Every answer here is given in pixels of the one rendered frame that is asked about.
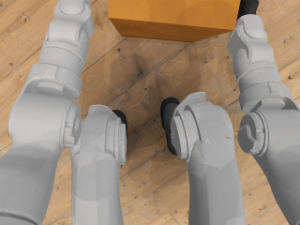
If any robot right upper arm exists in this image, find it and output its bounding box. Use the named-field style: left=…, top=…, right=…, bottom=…
left=237, top=109, right=300, bottom=225

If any left robot thigh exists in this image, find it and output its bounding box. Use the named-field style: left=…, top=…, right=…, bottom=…
left=71, top=114, right=127, bottom=225

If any right robot forearm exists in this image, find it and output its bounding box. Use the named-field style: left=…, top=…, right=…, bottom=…
left=227, top=14, right=300, bottom=113

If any left robot forearm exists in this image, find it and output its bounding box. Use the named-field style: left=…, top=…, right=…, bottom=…
left=7, top=0, right=95, bottom=140

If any robot left upper arm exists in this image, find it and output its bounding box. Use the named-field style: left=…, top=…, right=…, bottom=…
left=0, top=92, right=82, bottom=225

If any robot right foot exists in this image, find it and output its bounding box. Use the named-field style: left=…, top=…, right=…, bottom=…
left=160, top=97, right=180, bottom=156

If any right robot hand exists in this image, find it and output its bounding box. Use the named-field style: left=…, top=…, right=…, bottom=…
left=236, top=0, right=259, bottom=20

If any carton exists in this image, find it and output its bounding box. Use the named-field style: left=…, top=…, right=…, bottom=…
left=108, top=0, right=241, bottom=43

